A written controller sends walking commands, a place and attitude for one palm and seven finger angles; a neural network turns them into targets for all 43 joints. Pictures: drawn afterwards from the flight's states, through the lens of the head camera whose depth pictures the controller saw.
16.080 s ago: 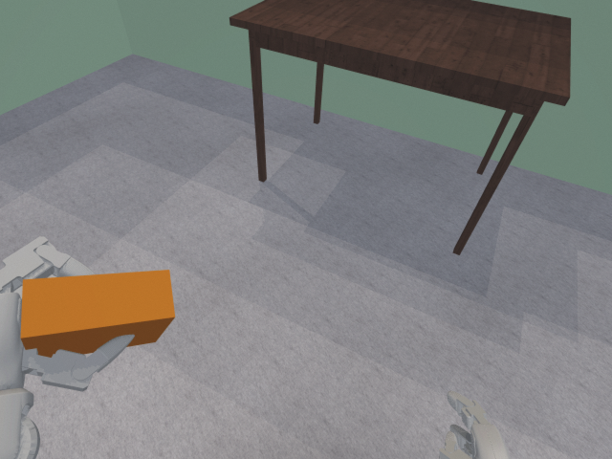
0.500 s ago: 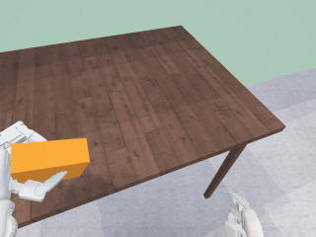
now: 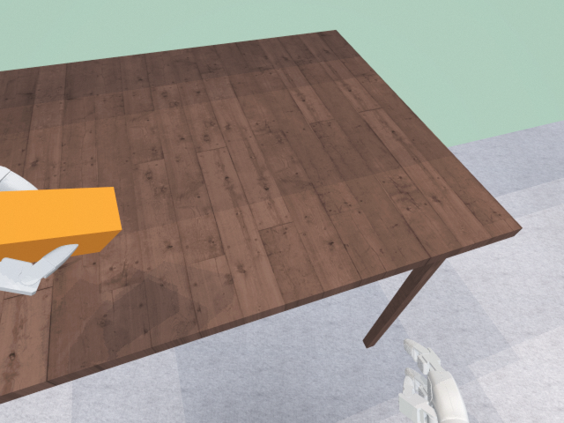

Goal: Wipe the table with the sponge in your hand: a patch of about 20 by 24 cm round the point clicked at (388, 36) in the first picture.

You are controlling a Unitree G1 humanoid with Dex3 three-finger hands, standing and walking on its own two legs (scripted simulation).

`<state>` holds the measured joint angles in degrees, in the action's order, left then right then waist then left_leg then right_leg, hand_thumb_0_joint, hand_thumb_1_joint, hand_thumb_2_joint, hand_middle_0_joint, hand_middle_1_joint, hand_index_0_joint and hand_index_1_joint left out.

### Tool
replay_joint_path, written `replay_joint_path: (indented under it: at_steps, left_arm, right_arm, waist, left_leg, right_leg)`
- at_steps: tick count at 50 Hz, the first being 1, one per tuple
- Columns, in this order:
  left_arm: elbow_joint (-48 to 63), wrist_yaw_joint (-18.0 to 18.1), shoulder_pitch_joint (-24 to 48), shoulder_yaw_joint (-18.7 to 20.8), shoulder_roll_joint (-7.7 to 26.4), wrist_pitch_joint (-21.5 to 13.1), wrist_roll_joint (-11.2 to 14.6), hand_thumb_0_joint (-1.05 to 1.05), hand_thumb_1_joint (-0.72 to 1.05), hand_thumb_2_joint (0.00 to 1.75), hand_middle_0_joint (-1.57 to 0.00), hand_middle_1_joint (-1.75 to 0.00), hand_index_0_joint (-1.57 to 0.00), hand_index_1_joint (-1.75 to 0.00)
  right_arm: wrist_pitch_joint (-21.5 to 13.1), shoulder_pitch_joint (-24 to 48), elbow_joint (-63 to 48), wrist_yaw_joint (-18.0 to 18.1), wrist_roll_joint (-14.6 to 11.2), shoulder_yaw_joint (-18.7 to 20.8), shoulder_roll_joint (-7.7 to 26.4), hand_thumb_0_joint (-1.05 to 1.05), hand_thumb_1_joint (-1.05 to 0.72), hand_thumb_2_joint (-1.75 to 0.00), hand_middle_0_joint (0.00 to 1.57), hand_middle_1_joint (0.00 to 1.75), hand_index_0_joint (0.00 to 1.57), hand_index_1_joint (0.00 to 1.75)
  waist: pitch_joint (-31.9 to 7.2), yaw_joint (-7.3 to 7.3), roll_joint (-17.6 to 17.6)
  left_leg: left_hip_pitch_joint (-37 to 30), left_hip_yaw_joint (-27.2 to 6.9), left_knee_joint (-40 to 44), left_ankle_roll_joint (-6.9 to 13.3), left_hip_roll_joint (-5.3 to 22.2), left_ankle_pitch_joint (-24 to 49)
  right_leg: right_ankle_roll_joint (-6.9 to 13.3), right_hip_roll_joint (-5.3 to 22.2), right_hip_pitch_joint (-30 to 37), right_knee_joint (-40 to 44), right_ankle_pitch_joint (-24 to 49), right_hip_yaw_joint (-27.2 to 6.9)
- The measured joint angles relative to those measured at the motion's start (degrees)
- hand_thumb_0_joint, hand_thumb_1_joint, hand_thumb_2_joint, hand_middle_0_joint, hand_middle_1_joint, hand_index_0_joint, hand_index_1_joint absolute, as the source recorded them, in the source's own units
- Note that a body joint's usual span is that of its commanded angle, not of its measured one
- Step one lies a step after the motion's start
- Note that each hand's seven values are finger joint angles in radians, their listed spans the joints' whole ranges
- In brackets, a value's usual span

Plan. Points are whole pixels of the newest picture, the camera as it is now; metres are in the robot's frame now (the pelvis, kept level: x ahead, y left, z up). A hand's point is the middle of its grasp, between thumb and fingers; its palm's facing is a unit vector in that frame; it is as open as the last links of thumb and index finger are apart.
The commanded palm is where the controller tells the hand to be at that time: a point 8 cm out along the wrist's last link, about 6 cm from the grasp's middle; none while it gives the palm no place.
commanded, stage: look again from close up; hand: left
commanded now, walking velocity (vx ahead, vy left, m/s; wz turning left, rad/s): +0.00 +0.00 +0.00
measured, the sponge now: (67, 226) +0.26 +0.28 +0.16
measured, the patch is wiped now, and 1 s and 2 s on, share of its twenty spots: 0.00 0.00 0.00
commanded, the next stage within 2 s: come to a stop and stand still in 0.10 s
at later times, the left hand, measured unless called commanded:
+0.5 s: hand (47, 225) +0.25 +0.27 +0.19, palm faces +0.45 -0.81 -0.38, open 9.0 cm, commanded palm +0.17 +0.29 +0.17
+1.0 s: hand (65, 260) +0.23 +0.27 +0.15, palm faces +0.38 -0.87 -0.32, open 9.0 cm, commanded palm +0.17 +0.30 +0.17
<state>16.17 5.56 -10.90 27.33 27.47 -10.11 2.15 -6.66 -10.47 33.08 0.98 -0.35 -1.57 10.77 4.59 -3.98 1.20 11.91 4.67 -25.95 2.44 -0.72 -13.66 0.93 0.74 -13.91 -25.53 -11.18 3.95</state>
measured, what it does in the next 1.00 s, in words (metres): stands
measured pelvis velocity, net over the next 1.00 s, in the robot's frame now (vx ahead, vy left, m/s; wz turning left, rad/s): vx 0.00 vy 0.02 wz -0.01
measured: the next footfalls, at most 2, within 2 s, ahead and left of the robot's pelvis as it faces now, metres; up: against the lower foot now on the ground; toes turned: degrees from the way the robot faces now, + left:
none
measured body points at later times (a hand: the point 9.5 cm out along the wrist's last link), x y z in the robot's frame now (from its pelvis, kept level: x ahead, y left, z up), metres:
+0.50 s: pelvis +0.00 +0.01 +0.00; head +0.03 +0.02 +0.45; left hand +0.22 +0.32 +0.21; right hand +0.17 -0.22 -0.08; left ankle +0.00 +0.09 -0.74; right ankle +0.03 -0.11 -0.74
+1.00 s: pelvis +0.00 +0.02 +0.00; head +0.02 +0.04 +0.45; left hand +0.20 +0.31 +0.17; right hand +0.20 -0.19 -0.06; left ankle +0.00 +0.09 -0.74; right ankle +0.03 -0.11 -0.74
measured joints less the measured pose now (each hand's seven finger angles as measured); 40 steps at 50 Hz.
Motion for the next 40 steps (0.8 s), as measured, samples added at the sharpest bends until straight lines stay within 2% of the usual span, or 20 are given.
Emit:
replay_joint_path:
  at_steps: [2,5,7,10,14,17,18,19,21,24,27,30,33,36,38,40]
  left_arm:
    - [1.4,0.86,-2.16,-0.41,-3.37,0.26,0.76,-0.01,-0.4,1.06,-0.83,-1.41,-0.84,-1.41]
    - [5.97,0.52,-8.48,-6.87,-9.54,0.11,0.39,-0.01,-0.4,1.06,-0.82,-1.41,-0.83,-1.41]
    - [7.73,-0.35,-12.31,-11.15,-11.31,-0.21,-0.34,-0.01,-0.4,1.06,-0.82,-1.42,-0.83,-1.41]
    - [8.18,-1.1,-15.1,-12.62,-9.83,-0.39,-0.51,-0.01,-0.4,1.06,-0.83,-1.41,-0.83,-1.41]
    - [8.21,0.0,-13.76,-8.21,-6.14,-0.22,-0.06,-0.01,-0.4,1.07,-0.83,-1.41,-0.84,-1.41]
    - [9.36,1.1,-11.64,-4.9,-5.12,-0.71,0.37,-0.01,-0.4,1.07,-0.83,-1.41,-0.84,-1.41]
    - [9.46,0.02,-8.54,-3.57,-3.47,-0.95,-1.83,-0.01,-0.4,1.07,-0.83,-1.41,-0.84,-1.41]
    - [7.62,-0.9,-4.32,-1.99,-1.09,-2.95,-2.67,-0.01,-0.4,1.07,-0.83,-1.41,-0.84,-1.41]
    - [4.94,-0.38,0.39,0.47,0.76,-4.95,-1.34,-0.01,-0.4,1.07,-0.83,-1.41,-0.84,-1.41]
    - [4.8,0.85,-2.35,-0.67,-2.88,-4.96,1.02,-0.01,-0.4,1.07,-0.83,-1.41,-0.83,-1.41]
    - [6.24,0.24,-10.27,-6.4,-7.13,-3.91,1.07,-0.01,-0.4,1.07,-0.82,-1.42,-0.83,-1.42]
    - [6.19,-0.95,-16.1,-10.46,-8.19,-2.71,0.64,-0.01,-0.4,1.07,-0.83,-1.42,-0.83,-1.42]
    - [6.11,-1.18,-17.04,-9.81,-6.79,-1.55,0.38,-0.01,-0.4,1.07,-0.83,-1.41,-0.84,-1.41]
    - [6.65,-0.19,-13.65,-7.2,-5.67,-1.35,0.35,-0.01,-0.4,1.07,-0.83,-1.41,-0.84,-1.41]
    - [7.66,0.67,-10.85,-5.8,-6.15,-1.63,0.36,-0.01,-0.4,1.07,-0.83,-1.41,-0.84,-1.41]
    - [8.87,1.38,-8.65,-5.42,-7.3,-2.28,0.29,-0.01,-0.4,1.07,-0.83,-1.41,-0.84,-1.41]
  right_arm:
    - [-0.72,-0.38,-0.81,-1.03,-0.41,0.32,0.76,0.01,-0.9,-0.9,0.21,0.3,0.21,0.3]
    - [-1.51,-1.07,-1.58,-1.56,-0.56,0.96,1.98,0.01,-0.9,-0.9,0.21,0.3,0.21,0.3]
    - [-1.51,-1.25,-1.41,-1.17,-0.4,0.96,2.17,0.01,-0.9,-0.9,0.21,0.3,0.21,0.3]
    - [-0.8,-1.63,-1.16,0.05,-0.16,0.74,1.43,0.01,-0.9,-0.9,0.21,0.3,0.21,0.3]
    - [-0.8,-2.28,-1.17,1.21,-0.04,0.63,0.91,0.01,-0.9,-0.9,0.21,0.3,0.2,0.3]
    - [-1.62,-2.47,-0.74,1.23,-0.02,0.76,1.32,0.01,-0.9,-0.9,0.21,0.3,0.2,0.3]
    - [-2.65,-3.1,-0.6,1.24,0.86,1.25,1.39,0.01,-0.9,-0.9,0.2,0.3,0.2,0.3]
    - [-3.5,-3.28,0.34,1.11,1.36,1.4,1.29,0.01,-0.9,-0.9,0.2,0.3,0.2,0.3]
    - [-3.53,-2.52,1.24,0.17,1.1,1.06,1.33,0.01,-0.9,-0.9,0.2,0.3,0.2,0.3]
    - [-3.64,-1.95,0.24,-1.28,0.23,1.44,1.87,0.01,-0.9,-0.9,0.21,0.3,0.2,0.3]
    - [-2.97,-1.7,-0.72,-1.74,-0.4,1.74,1.91,0.01,-0.9,-0.9,0.21,0.3,0.21,0.3]
    - [-1.69,-1.76,-0.65,-0.87,-0.64,1.23,0.61,0.01,-0.9,-0.9,0.21,0.3,0.21,0.3]
    - [-1.09,-2.37,-0.27,0.34,-0.48,0.16,-0.84,0.01,-0.9,-0.9,0.21,0.3,0.2,0.3]
    - [-1.56,-2.86,0.0,0.95,-0.27,-0.5,-1.18,0.01,-0.9,-0.9,0.21,0.3,0.21,0.3]
    - [-2.36,-2.55,0.41,0.89,-0.17,-0.71,-0.77,0.01,-0.9,-0.9,0.21,0.3,0.21,0.3]
    - [-3.08,-1.96,0.75,0.6,0.01,-0.63,-0.18,0.01,-0.9,-0.9,0.21,0.3,0.21,0.3]
  waist:
    - [-0.5,0.8,-0.61]
    - [-1.27,2.04,-1.81]
    - [-1.7,2.69,-1.77]
    - [-1.94,3.57,-0.44]
    - [-0.87,3.27,1.12]
    - [-0.08,2.65,1.03]
    - [0.2,1.45,0.85]
    - [0.23,0.54,1.1]
    - [0.56,0.25,1.18]
    - [-0.24,1.69,-0.6]
    - [-1.3,3.3,-2.7]
    - [-1.67,4.16,-2.66]
    - [-1.19,3.24,-0.75]
    - [-0.29,1.48,0.72]
    - [0.19,0.38,1.01]
    - [0.25,-0.12,0.82]
  left_leg:
    - [-0.26,0.6,-0.38,-0.11,0.43,-0.45]
    - [-0.55,1.06,-1.1,0.06,0.79,-1.24]
    - [-0.5,1.16,-1.45,-0.01,1.03,-1.58]
    - [0.03,0.73,-1.9,-0.29,1.43,-1.73]
    - [0.42,0.26,-2.1,-0.61,1.83,-1.65]
    - [0.4,0.08,-2.2,-0.54,1.87,-1.68]
    - [0.99,-0.06,-2.75,-0.54,2.13,-1.81]
    - [1.63,-0.21,-2.93,-0.54,2.09,-1.74]
    - [1.57,-0.03,-2.23,-0.36,1.73,-1.14]
    - [0.8,1.15,-1.18,0.42,0.61,-0.77]
    - [0.29,1.97,-1.24,1.39,-0.39,-1.27]
    - [-0.08,1.81,-1.49,1.67,-0.96,-1.59]
    - [-0.31,1.16,-1.66,1.52,-1.03,-1.55]
    - [-0.22,0.16,-2.02,1.33,-0.87,-1.42]
    - [-0.25,-0.13,-2.26,1.26,-0.66,-1.45]
    - [-0.32,-0.3,-2.42,1.26,-0.48,-1.53]
  right_leg:
    - [-0.07,-0.44,0.19,0.06,0.09,-0.6]
    - [-0.32,-0.79,0.64,0.08,-0.05,-1.07]
    - [-0.27,-1.03,0.73,0.18,-0.12,-1.17]
    - [0.14,-1.4,0.63,0.38,-0.15,-0.74]
    - [0.53,-1.8,0.66,0.86,0.17,-0.27]
    - [0.42,-1.85,1.03,1.38,0.45,-0.1]
    - [0.27,-2.07,0.89,1.67,0.66,0.04]
    - [0.29,-2.02,0.37,1.68,0.86,0.2]
    - [0.23,-1.7,0.18,1.95,1.3,0.03]
    - [-0.59,-0.61,-0.28,0.97,1.04,-1.15]
    - [-1.58,0.37,-0.6,-0.55,0.04,-2.02]
    - [-1.96,0.98,-0.44,-1.6,-0.83,-1.91]
    - [-1.77,1.09,-0.01,-1.88,-1.13,-1.26]
    - [-1.46,0.98,0.62,-1.45,-0.96,-0.23]
    - [-1.34,0.76,1.07,-0.91,-0.65,0.07]
    - [-1.35,0.57,1.58,-0.21,-0.29,0.26]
